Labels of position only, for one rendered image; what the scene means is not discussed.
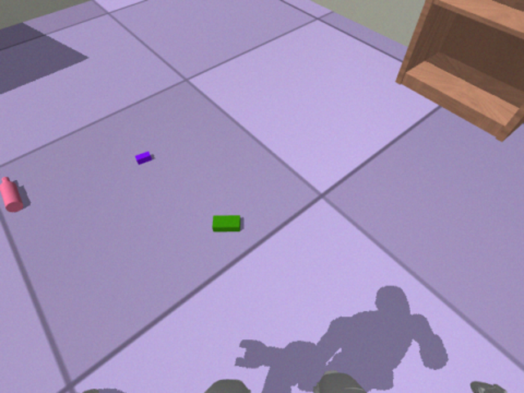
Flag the bookshelf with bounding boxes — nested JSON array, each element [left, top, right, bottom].
[[395, 0, 524, 142]]

